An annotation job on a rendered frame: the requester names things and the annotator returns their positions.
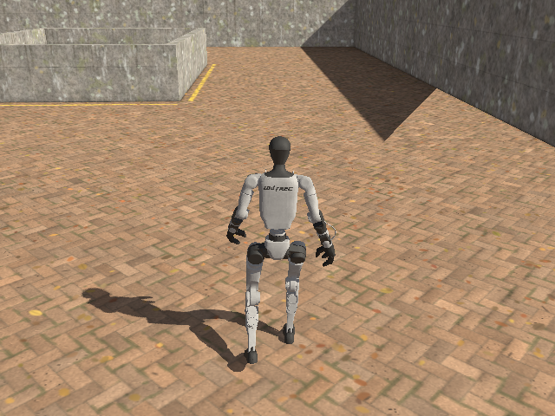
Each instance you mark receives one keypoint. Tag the robot shin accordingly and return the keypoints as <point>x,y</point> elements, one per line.
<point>291,306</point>
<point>251,321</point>

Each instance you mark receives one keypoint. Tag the right robot shin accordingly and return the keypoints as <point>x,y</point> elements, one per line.
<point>291,306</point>

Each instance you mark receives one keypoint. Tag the left robot shin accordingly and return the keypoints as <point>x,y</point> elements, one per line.
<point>251,321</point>

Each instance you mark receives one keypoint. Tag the robot right hand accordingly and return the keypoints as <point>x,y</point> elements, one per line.
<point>329,252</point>

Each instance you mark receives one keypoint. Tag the robot right upper arm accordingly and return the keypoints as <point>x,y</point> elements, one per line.
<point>310,197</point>

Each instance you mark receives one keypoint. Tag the robot left hand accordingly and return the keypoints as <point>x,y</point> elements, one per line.
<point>231,237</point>

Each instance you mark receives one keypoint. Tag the robot left upper arm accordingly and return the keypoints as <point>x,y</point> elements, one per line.
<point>250,183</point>

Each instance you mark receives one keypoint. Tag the left robot forearm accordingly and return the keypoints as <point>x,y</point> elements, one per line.
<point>234,223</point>

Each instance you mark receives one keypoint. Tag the right robot forearm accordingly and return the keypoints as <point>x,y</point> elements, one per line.
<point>322,232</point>

